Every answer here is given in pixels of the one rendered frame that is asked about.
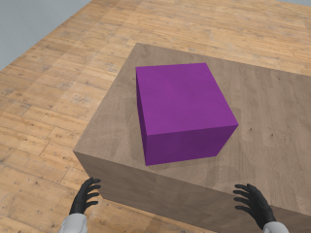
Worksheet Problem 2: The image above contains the right robot forearm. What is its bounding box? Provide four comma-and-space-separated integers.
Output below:
262, 221, 289, 233

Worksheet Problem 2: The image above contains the robot left hand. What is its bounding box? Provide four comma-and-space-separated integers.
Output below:
69, 177, 101, 216

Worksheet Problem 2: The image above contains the robot right hand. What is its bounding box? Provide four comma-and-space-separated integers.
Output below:
232, 183, 277, 230

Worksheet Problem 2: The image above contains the carton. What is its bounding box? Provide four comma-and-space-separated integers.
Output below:
135, 62, 239, 166

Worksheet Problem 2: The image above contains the left robot forearm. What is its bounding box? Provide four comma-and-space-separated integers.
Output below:
57, 213, 87, 233

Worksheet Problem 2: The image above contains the pedestal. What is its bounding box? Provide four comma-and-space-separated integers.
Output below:
72, 42, 311, 233

